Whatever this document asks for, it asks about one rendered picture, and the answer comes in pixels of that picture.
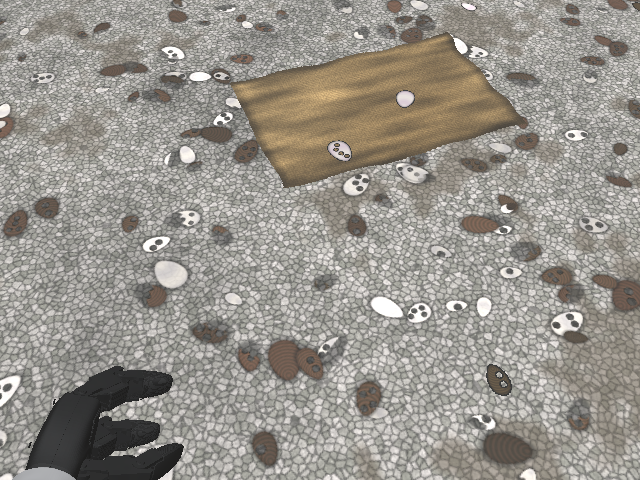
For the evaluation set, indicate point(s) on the left robot hand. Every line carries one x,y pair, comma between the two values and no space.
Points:
73,439

